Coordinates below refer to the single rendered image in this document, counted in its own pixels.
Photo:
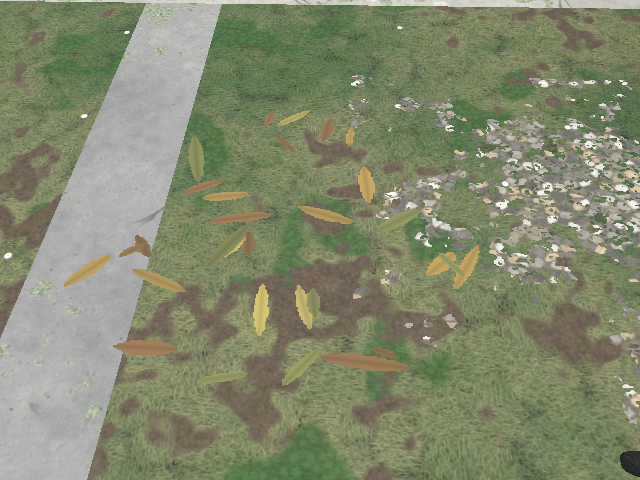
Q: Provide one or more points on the right robot hand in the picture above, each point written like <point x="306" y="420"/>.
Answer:
<point x="630" y="462"/>

